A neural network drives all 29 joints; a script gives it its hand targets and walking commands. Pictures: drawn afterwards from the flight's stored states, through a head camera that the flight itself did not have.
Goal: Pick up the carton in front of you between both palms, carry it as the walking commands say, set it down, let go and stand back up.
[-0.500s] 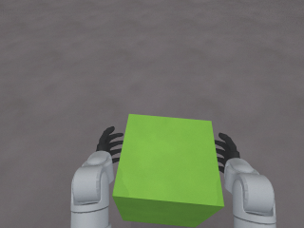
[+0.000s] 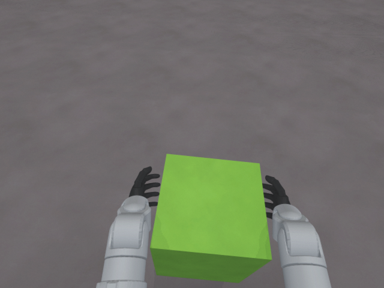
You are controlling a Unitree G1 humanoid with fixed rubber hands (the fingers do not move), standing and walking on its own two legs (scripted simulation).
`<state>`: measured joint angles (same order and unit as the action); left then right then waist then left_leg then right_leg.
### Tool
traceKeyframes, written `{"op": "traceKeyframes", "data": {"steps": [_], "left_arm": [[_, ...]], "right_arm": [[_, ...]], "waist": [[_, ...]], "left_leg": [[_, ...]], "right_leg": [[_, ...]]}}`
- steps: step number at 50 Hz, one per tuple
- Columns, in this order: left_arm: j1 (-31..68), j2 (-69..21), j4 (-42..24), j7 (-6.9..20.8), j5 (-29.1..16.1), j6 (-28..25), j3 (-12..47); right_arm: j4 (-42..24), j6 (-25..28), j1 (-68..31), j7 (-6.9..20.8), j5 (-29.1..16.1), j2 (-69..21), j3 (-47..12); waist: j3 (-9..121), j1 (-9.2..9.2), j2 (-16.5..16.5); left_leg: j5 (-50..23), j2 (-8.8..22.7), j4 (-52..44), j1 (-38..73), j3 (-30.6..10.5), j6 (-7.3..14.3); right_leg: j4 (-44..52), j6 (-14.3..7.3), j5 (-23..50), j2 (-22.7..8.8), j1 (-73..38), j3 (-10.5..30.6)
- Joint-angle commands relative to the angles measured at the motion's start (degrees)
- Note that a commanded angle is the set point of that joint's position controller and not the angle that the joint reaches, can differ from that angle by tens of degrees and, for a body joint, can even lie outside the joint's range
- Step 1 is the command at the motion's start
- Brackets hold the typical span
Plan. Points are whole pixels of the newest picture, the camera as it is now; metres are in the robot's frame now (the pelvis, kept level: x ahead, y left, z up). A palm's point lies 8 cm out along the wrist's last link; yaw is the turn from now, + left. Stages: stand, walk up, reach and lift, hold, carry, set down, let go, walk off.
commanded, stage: carry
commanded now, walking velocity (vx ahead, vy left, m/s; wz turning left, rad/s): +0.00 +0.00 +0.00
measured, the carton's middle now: (204, 222) +0.28 +0.01 -0.06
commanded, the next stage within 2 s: none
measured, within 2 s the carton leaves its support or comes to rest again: neither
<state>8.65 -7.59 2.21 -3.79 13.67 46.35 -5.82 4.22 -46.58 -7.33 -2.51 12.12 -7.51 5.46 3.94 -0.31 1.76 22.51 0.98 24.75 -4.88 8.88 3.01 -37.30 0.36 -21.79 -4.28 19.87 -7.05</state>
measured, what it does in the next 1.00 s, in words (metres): stands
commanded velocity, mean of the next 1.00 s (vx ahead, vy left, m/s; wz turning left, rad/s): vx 0.00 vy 0.00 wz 0.00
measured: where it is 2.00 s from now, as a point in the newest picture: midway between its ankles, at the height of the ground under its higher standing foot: outside the picture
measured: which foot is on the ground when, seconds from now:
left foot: down 0.00-1.00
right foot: down 0.00-1.00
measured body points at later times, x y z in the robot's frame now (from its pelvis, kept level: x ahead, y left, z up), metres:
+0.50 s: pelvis +0.01 +0.02 -0.01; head +0.02 +0.04 +0.44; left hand +0.30 +0.17 +0.01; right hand +0.30 -0.13 +0.01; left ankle -0.10 +0.06 -0.73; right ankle +0.01 -0.12 -0.73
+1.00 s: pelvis -0.03 +0.01 -0.01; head -0.03 +0.02 +0.44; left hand +0.27 +0.16 +0.02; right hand +0.26 -0.14 +0.01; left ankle -0.10 +0.06 -0.74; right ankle +0.01 -0.12 -0.74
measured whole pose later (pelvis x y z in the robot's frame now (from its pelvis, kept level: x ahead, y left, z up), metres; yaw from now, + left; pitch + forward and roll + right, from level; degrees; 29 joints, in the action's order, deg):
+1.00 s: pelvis -0.03 +0.01 -0.01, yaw -1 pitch +1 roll -1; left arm 10.1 -7.8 6.7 -2.9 13.0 41.1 -7.7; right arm 7.3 -42.2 -9.5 -2.3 12.9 -7.7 7.6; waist 1.7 -0.3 -0.7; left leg 23.4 0.2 29.9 -7.9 12.1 4.2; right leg -30.6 0.9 -11.8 -4.9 19.0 -9.5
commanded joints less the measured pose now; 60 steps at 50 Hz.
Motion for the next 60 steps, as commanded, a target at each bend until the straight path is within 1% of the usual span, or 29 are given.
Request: {"op": "traceKeyframes", "data": {"steps": [1, 2, 5, 6, 8, 10, 12, 16, 18, 21, 22, 25, 27, 28, 32, 34, 36, 37, 38, 42, 44, 46, 47, 48, 49, 52, 54, 55, 60], "left_arm": [[25.12, -47.99, 1.33, 13.13, -14.67, -6.38, 27.56], [23.10, -48.60, 6.78, 13.48, -12.79, -7.32, 25.81], [24.64, -50.02, 4.78, 13.83, -14.94, -11.52, 27.50], [26.97, -48.81, 2.23, 13.82, -14.91, -12.39, 26.55], [22.42, -50.43, 10.43, 13.67, -13.93, -10.96, 26.50], [20.79, -51.26, 6.96, 13.85, -13.96, -10.72, 27.95], [22.91, -50.99, 0.88, 14.01, -15.52, -10.31, 29.91], [20.02, -52.79, -2.02, 13.92, -16.49, -7.59, 31.56], [20.81, -51.26, -1.45, 13.87, -15.79, -7.55, 31.51], [21.02, -48.57, -2.53, 13.89, -15.34, -6.99, 33.03], [19.12, -51.10, -1.96, 13.64, -15.71, -7.09, 32.77], [22.65, -50.64, -3.04, 13.96, -15.38, -7.40, 32.82], [22.97, -50.69, -3.24, 13.88, -16.74, -7.48, 32.91], [22.36, -50.83, -3.25, 13.84, -16.91, -7.53, 32.21], [21.60, -49.53, 0.14, 13.55, -15.38, -6.25, 30.52], [19.78, -49.15, 4.80, 14.18, -13.41, -5.63, 28.26], [20.12, -47.50, 8.54, 14.65, -11.46, -5.95, 24.86], [21.55, -48.76, 8.55, 14.96, -11.44, -6.17, 24.68], [21.50, -50.92, 7.00, 15.33, -13.04, -6.72, 25.61], [26.50, -53.51, 0.34, 14.95, -16.31, -6.89, 31.37], [24.27, -52.15, 2.33, 15.35, -15.71, -6.82, 29.25], [24.64, -53.30, 0.29, 15.33, -15.45, -6.94, 30.83], [23.77, -50.84, 1.04, 15.12, -15.84, -6.49, 29.58], [22.62, -52.25, 1.48, 15.15, -15.35, -6.52, 30.65], [21.73, -51.04, 2.15, 14.95, -14.24, -6.61, 28.64], [23.09, -52.63, -1.00, 14.89, -16.25, -7.02, 31.84], [24.11, -52.23, -0.55, 14.93, -16.52, -6.56, 31.67], [21.86, -51.02, 2.14, 14.85, -14.62, -6.26, 29.31], [23.76, -50.33, 2.24, 14.84, -13.51, -6.78, 28.45]], "right_arm": [[-1.45, 8.37, -26.66, 12.70, -12.45, -45.76, -23.89], [-0.76, 10.00, -29.45, 12.92, -11.45, -45.14, -22.92], [1.24, 13.00, -27.88, 13.26, -13.28, -46.89, -24.69], [-3.35, 13.80, -31.05, 13.39, -14.46, -47.96, -27.30], [-1.47, 13.38, -30.74, 13.05, -13.41, -46.91, -27.78], [0.27, 11.89, -27.15, 13.40, -13.61, -47.83, -27.95], [-3.07, 10.93, -25.72, 13.40, -14.43, -49.01, -29.79], [-10.97, 9.23, -28.58, 13.17, -15.87, -48.48, -33.67], [-5.35, 8.27, -24.93, 13.29, -14.48, -48.08, -30.44], [-2.22, 7.74, -21.06, 13.63, -13.34, -47.01, -27.72], [-7.89, 8.43, -24.30, 13.62, -14.81, -47.46, -30.80], [-4.84, 8.37, -23.85, 13.76, -13.39, -47.57, -28.93], [-7.14, 8.45, -25.24, 13.41, -14.61, -48.18, -31.23], [-8.26, 8.36, -25.76, 13.49, -15.83, -48.20, -31.52], [-4.36, 6.83, -26.08, 13.88, -13.89, -46.84, -29.85], [-1.69, 6.23, -25.95, 13.47, -13.00, -46.60, -27.93], [4.55, 6.57, -23.99, 13.93, -11.02, -47.00, -24.15], [2.15, 7.14, -24.61, 14.17, -10.24, -46.19, -23.58], [0.12, 7.67, -26.11, 14.35, -12.15, -47.94, -26.13], [-1.26, 7.62, -27.93, 14.87, -14.52, -51.61, -28.39], [0.37, 6.98, -25.90, 14.63, -13.68, -50.96, -28.13], [-3.49, 7.66, -27.54, 14.30, -13.13, -50.22, -28.60], [-2.66, 7.38, -27.82, 14.20, -13.98, -51.10, -29.93], [-4.25, 7.83, -28.57, 14.08, -14.40, -50.65, -30.78], [-2.18, 7.29, -26.35, 13.85, -13.32, -49.78, -28.36], [-6.44, 7.57, -28.21, 13.84, -15.18, -50.49, -32.24], [-4.43, 7.18, -26.73, 14.09, -14.91, -50.62, -31.04], [-3.65, 7.29, -26.59, 14.05, -12.88, -49.59, -29.47], [-3.05, 7.46, -28.62, 14.05, -13.04, -50.09, -29.33]], "waist": [[8.66, 0.03, -9.93], [9.23, -0.11, -11.97], [17.74, 0.73, -4.70], [17.91, 0.71, 1.15], [16.54, 0.69, 1.56], [15.68, 0.44, -1.20], [19.70, 0.53, 0.04], [18.37, 0.51, -2.05], [17.22, 0.39, -1.23], [14.65, 0.21, -11.63], [17.17, 0.18, -9.06], [17.23, 0.53, -5.74], [19.14, 0.81, -0.81], [17.70, 0.70, -4.45], [13.47, 0.25, 0.80], [12.86, 0.01, -2.78], [11.61, 0.44, -4.85], [10.86, 0.02, -6.87], [12.23, 0.25, -4.10], [12.20, 0.27, -7.03], [11.51, 0.41, -2.80], [12.80, 0.32, -5.89], [12.97, 0.38, -4.08], [13.98, 0.58, 0.31], [11.33, 0.80, -4.45], [16.93, 0.62, -0.64], [12.40, 0.28, -3.51], [13.61, 0.34, -2.95], [12.85, 0.52, -0.07]], "left_leg": [[-55.77, 11.89, 1.46, 4.39, -5.40, 0.59], [-53.86, 11.05, 3.11, 5.02, -3.69, 0.38], [-43.93, 7.15, 6.99, 1.20, -2.85, -1.93], [-40.14, 8.63, 5.92, 1.34, -4.43, -2.34], [-41.39, 7.32, 3.98, 2.15, -4.78, -1.96], [-47.53, 9.54, 5.29, 2.98, -4.73, -1.29], [-38.68, 7.22, 5.83, 2.91, -4.52, -1.37], [-43.41, 8.92, 5.74, 4.13, -4.03, -1.68], [-41.59, 8.48, 4.22, 2.59, -4.18, -0.53], [-55.34, 9.73, 4.65, 5.46, -2.96, -2.15], [-58.86, 8.99, 5.49, 6.28, -3.31, -1.07], [-64.20, 8.27, 7.80, 5.08, -3.19, -1.70], [-54.41, 8.46, 7.02, 2.60, -2.36, -2.21], [-54.67, 9.03, 6.80, 0.63, -3.49, -3.57], [-37.49, 8.87, 0.62, 1.91, -3.25, -2.79], [-32.76, 6.53, 0.67, 2.39, -2.86, -2.19], [-41.58, 9.92, 0.44, 1.57, -4.39, -2.67], [-43.19, 9.60, 1.31, 0.09, -4.12, -3.32], [-39.07, 9.22, 1.77, 0.43, -4.33, -2.60], [-53.52, 9.83, 2.10, 3.28, -2.57, -2.07], [-45.95, 10.76, 0.85, 0.85, -3.44, -3.00], [-34.90, 8.58, 1.12, 1.66, -2.20, -1.61], [-32.14, 8.50, 1.64, -0.62, -2.81, -1.50], [-33.81, 9.26, 1.48, 0.30, -2.93, -1.04], [-37.41, 9.26, 1.16, -1.34, -2.93, -2.12], [-27.89, 8.38, -0.81, 0.16, -4.16, -0.86], [-27.05, 9.31, -0.48, -1.41, -3.67, -2.18], [-21.81, 7.81, -1.14, -2.02, -3.83, -0.60], [-20.55, 8.54, -1.12, -3.90, -4.00, -0.80]], "right_leg": [[3.42, -0.93, 5.64, 0.58, -0.72, -0.24], [6.24, -0.63, 10.54, 0.98, -0.35, -0.40], [3.77, -2.79, 44.92, -3.42, -13.64, 3.11], [2.77, -3.05, 44.71, -4.00, -12.32, 2.36], [2.37, -3.27, 40.50, -4.00, -9.99, 2.81], [3.24, -2.75, 37.89, -3.83, -8.26, 2.27], [3.78, -3.25, 40.83, -4.45, -11.37, 3.19], [3.87, -2.68, 38.91, -4.14, -9.24, 1.62], [4.33, -2.00, 33.51, -3.69, -8.79, 1.82], [3.08, -1.67, 28.36, -2.24, -3.49, 0.62], [2.72, -1.74, 29.47, -1.81, -6.53, 0.20], [4.59, -0.31, 32.32, -0.39, -8.28, -1.55], [4.01, -2.13, 44.13, -2.70, -14.10, -0.77], [4.07, -2.95, 46.85, -3.63, -13.92, 0.82], [6.77, -2.03, 33.32, -3.46, -10.35, 0.07], [7.97, -1.67, 30.44, -4.08, -8.62, 2.06], [5.27, -2.59, 30.96, -4.03, -8.49, 0.36], [6.72, -1.38, 26.38, -3.67, -7.27, 0.92], [6.04, -1.42, 28.32, -3.91, -7.67, -0.20], [4.04, -0.72, 26.07, -2.65, -6.02, -1.51], [5.72, 0.12, 23.26, -2.67, -6.16, -1.61], [7.18, -0.97, 26.06, -4.20, -6.49, 1.33], [7.44, -1.23, 28.29, -4.03, -8.19, -0.25], [6.23, -1.67, 29.85, -4.15, -8.69, -0.57], [8.10, -1.29, 28.46, -4.86, -8.16, 1.02], [7.48, -1.99, 24.65, -5.29, -10.50, 1.73], [9.46, -1.48, 21.97, -4.78, -6.79, 1.54], [8.65, -1.44, 23.32, -4.47, -8.52, 2.02], [9.21, -1.69, 22.59, -5.11, -8.74, 1.98]]}}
